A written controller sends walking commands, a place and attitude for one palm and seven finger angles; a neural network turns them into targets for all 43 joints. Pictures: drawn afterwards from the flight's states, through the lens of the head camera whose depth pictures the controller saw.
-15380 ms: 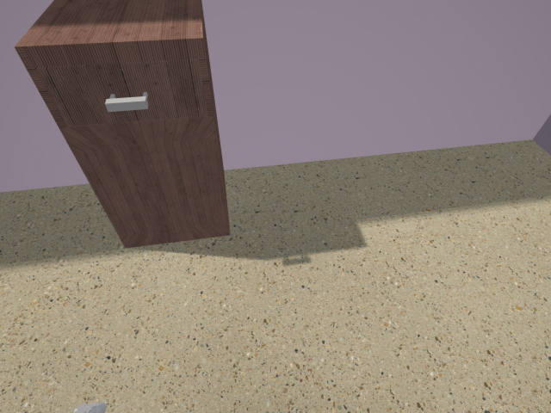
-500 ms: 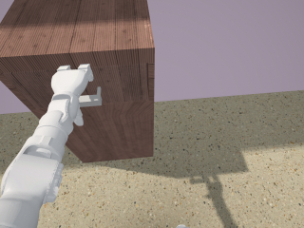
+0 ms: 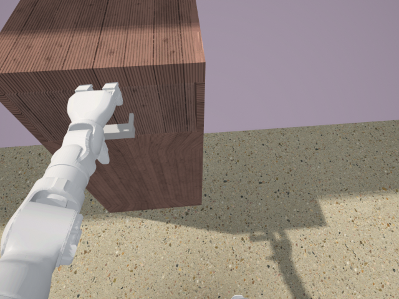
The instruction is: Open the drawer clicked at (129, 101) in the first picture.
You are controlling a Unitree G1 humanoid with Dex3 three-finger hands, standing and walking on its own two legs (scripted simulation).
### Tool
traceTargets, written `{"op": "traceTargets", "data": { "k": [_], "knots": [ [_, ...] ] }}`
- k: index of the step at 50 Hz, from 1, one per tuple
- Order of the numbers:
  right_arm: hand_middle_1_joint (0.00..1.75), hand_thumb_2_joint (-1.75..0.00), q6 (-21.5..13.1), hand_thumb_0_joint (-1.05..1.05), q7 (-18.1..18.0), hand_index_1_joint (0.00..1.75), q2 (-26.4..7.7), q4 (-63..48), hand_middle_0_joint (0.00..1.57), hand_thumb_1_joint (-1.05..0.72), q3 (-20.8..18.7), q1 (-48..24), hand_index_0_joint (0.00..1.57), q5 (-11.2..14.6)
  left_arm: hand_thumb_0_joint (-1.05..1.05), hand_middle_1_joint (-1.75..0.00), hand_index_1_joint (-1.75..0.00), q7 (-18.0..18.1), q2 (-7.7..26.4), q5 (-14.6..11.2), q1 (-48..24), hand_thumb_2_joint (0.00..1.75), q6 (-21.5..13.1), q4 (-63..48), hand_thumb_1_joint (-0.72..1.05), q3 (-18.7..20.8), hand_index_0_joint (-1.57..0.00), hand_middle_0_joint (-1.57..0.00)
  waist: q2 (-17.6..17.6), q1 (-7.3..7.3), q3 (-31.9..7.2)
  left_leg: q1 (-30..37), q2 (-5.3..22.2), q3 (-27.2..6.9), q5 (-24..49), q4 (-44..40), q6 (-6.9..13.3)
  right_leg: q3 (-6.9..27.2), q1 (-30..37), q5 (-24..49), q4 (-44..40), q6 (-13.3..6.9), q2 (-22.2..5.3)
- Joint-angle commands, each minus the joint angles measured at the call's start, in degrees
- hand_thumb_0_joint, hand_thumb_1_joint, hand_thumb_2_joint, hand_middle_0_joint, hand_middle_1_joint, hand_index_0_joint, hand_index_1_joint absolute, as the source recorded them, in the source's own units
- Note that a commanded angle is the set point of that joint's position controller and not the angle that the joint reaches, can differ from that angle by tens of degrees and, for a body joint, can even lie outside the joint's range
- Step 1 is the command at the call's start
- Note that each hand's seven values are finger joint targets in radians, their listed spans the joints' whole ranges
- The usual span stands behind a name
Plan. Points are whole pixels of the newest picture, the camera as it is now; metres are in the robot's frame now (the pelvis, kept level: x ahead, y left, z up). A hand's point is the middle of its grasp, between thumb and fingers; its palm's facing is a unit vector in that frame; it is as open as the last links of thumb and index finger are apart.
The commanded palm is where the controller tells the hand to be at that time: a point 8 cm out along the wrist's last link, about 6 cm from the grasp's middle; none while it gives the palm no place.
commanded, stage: lower the fingers behind the handle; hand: left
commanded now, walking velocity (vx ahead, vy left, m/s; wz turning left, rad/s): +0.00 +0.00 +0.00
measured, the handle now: (112, 124) +0.53 +0.20 -0.02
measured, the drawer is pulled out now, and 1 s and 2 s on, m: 0.00 0.00 0.00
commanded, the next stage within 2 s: close the thumb around the handle in 1.56 s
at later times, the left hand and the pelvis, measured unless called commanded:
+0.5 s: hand (109, 136) +0.47 +0.19 +0.00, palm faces -0.09 -0.05 -0.99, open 13.8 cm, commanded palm +0.47 +0.20 +0.06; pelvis -0.01 +0.00 -0.01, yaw +0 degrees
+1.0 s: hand (110, 140) +0.48 +0.19 -0.01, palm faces -0.09 -0.02 -1.00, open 13.9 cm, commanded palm +0.47 +0.20 +0.02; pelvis -0.02 +0.00 -0.03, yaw +0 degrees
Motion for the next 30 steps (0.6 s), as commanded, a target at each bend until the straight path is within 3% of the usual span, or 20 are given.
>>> {"op": "traceTargets", "data": {
  "k": [1, 6, 7, 10, 11, 13, 14, 15, 16, 18, 19, 21, 23, 27, 30],
  "knots": [
    [0.3, -0.9, -0.95, 0.0, -0.71, 0.3, -8.74, -3.3, 0.2, -0.9, -2.97, 6.97, 0.2, -0.2, 0.0, -1.2, -1.2, 2.17, 12.05, 0.1, -25.33, 0.3, -0.14, -9.64, -0.5, 3.21, -0.3, -0.3, -2.54, -1.47, -21.2, 12.2, -1.15, -2.87, 22.9, -2.07, 0.23, 1.25, 10.54, 18.27, -2.9, -1.31, 2.26],
    [0.3, -0.9, -0.89, 0.0, -0.59, 0.3, -8.95, -3.33, 0.2, -0.9, -2.81, 7.03, 0.2, -0.23, 0.0, -1.2, -1.2, 1.95, 12.27, 0.2, -22.77, 0.3, 0.0, -6.86, -0.5, 3.27, -0.3, -0.3, -3.22, -1.45, -19.34, 8.89, -1.51, -2.2, 20.29, -1.66, 0.44, 1.62, 10.36, 17.83, -2.7, -1.27, 2.17],
    [0.3, -0.9, -0.9, 0.0, -0.57, 0.3, -9.16, -3.14, 0.2, -0.9, -2.75, 7.35, 0.2, -0.21, 0.0, -1.2, -1.2, 2.0, 13.77, 0.37, -22.44, 0.3, 0.1, -6.5, -0.5, 4.08, -0.3, -0.3, -2.65, -1.19, -19.42, 8.26, -1.45, -2.13, 19.54, -1.64, 0.4, 1.65, 10.19, 17.33, -2.44, -1.2, 2.06],
    [0.3, -0.9, -0.97, 0.0, -0.52, 0.3, -9.05, -3.09, 0.2, -0.9, -2.82, 7.58, 0.2, -0.26, 0.0, -1.2, -1.2, 2.19, 11.64, 0.52, -23.1, 0.3, 0.63, -5.92, -0.5, 2.31, -0.3, -0.3, -3.1, -2.05, -18.62, 7.74, -1.38, -1.98, 18.27, -1.19, 0.44, 1.58, 8.58, 16.23, -2.44, -1.12, 2.14],
    [0.3, -0.9, -0.89, 0.0, -0.49, 0.3, -9.19, -3.07, 0.2, -0.9, -2.78, 7.73, 0.2, -0.21, 0.0, -1.2, -1.2, 2.12, 13.4, 0.47, -21.93, 0.3, 0.55, -5.3, -0.5, 3.99, -0.3, -0.3, -3.63, -1.32, -19.58, 7.14, -1.56, -2.04, 18.96, -0.93, 0.45, 1.65, 9.72, 16.96, -2.08, -1.24, 2.15],
    [0.3, -0.9, -0.75, 0.0, -0.44, 0.3, -9.09, -3.19, 0.2, -0.9, -2.76, 7.9, 0.2, -0.2, 0.0, -1.2, -1.2, 2.11, 12.32, 0.91, -21.74, 0.3, 0.9, -4.99, -0.5, 2.82, -0.3, -0.3, -2.73, -1.44, -19.91, 6.89, -1.54, -2.04, 18.94, -0.58, 0.34, 1.5, 8.78, 16.79, -1.51, -1.24, 2.16],
    [0.3, -0.9, -0.77, 0.0, -0.38, 0.3, -8.96, -3.27, 0.2, -0.9, -2.72, 7.8, 0.2, -0.16, 0.0, -1.2, -1.2, 1.96, 10.68, 0.77, -21.29, 0.3, 1.27, -3.86, -0.5, 1.53, -0.3, -0.3, -2.46, -1.82, -18.25, 6.35, -1.57, -1.88, 17.81, -0.57, 0.32, 1.43, 7.79, 15.85, -1.75, -1.22, 2.21],
    [0.3, -0.9, -0.84, 0.0, -0.41, 0.3, -9.2, -3.17, 0.2, -0.9, -2.67, 7.95, 0.2, -0.17, 0.0, -1.2, -1.2, 1.92, 11.64, 0.79, -21.65, 0.3, 1.29, -3.91, -0.5, 2.32, -0.3, -0.3, -3.21, -1.97, -18.27, 5.93, -1.43, -2.05, 17.16, -0.37, 0.41, 1.47, 7.37, 15.15, -1.61, -1.19, 2.23],
    [0.3, -0.9, -0.96, 0.0, -0.51, 0.3, -9.16, -3.35, 0.2, -0.9, -2.77, 8.04, 0.2, -0.27, 0.0, -1.2, -1.2, 1.73, 11.65, 0.33, -23.16, 0.3, 0.54, -5.24, -0.5, 2.46, -0.3, -0.3, -3.77, -2.38, -18.82, 6.01, -1.44, -2.12, 17.53, -0.01, 0.58, 1.73, 7.87, 15.94, -1.64, -1.15, 2.2],
    [0.3, -0.9, -1.23, 0.0, -0.75, 0.3, -9.05, -3.8, 0.2, -0.9, -2.94, 8.34, 0.2, -0.6, 0.0, -1.2, -1.2, 1.81, 14.45, 0.59, -24.18, 0.3, -1.75, -9.53, -0.5, 4.45, -0.3, -0.3, -0.4, -1.35, -23.64, 7.38, -1.59, -2.3, 18.89, 0.84, 0.51, 2.25, 9.11, 17.17, -0.37, -1.25, 2.02],
    [0.3, -0.9, -1.39, 0.0, -0.74, 0.3, -8.68, -3.96, 0.2, -0.9, -3.09, 8.32, 0.2, -0.75, 0.0, -1.2, -1.2, 2.0, 12.82, 0.63, -24.45, 0.3, -2.82, -10.85, -0.5, 3.43, -0.3, -0.3, 0.42, -1.63, -24.12, 8.11, -1.55, -2.43, 19.43, 1.36, 0.48, 2.19, 8.18, 17.19, -0.09, -1.29, 2.15],
    [0.3, -0.9, -1.5, 0.0, -0.86, 0.3, -8.87, -3.51, 0.2, -0.9, -3.13, 8.41, 0.2, -1.09, 0.0, -1.2, -1.2, 3.32, 15.53, 0.99, -25.35, 0.3, -4.56, -12.11, -0.5, 5.99, -0.3, -0.3, 0.11, -1.69, -24.14, 7.51, -1.33, -3.13, 19.79, 2.41, 0.41, 1.91, 6.43, 16.32, 1.02, -1.4, 2.27],
    [0.3, -0.9, -1.79, 0.0, -0.57, 0.3, -8.85, -3.07, 0.2, -0.9, -3.38, 8.48, 0.2, -1.55, 0.0, -1.2, -1.2, 5.53, 15.74, 1.47, -25.15, 0.3, -5.32, -12.71, -0.5, 6.94, -0.3, -0.3, 1.46, -1.37, -25.29, 7.36, -1.23, -3.34, 19.68, 3.09, 0.29, 1.65, 5.08, 15.45, 1.98, -1.45, 2.34],
    [0.3, -0.9, -1.74, 0.0, 0.27, 0.3, -9.23, -1.65, 0.2, -0.9, -3.46, 8.47, 0.2, -2.08, 0.0, -1.2, -1.2, 9.23, 16.09, 2.38, -25.77, 0.3, -2.79, -10.48, -0.5, 7.52, -0.3, -0.3, 3.05, -1.93, -26.66, 6.98, -1.04, -3.57, 21.28, 4.82, -0.17, 0.96, 2.33, 15.62, 3.6, -1.48, 2.55],
    [0.3, -0.9, -1.23, 0.0, 0.69, 0.3, -9.35, -1.18, 0.2, -0.9, -3.52, 8.59, 0.2, -1.94, 0.0, -1.2, -1.2, 9.59, 14.62, 1.95, -24.53, 0.3, 0.41, -7.82, -0.5, 6.55, -0.3, -0.3, 1.82, -2.15, -27.5, 6.93, -1.08, -3.3, 22.37, 5.01, -0.2, 0.87, 3.48, 17.26, 3.4, -1.3, 2.72]
  ]
}}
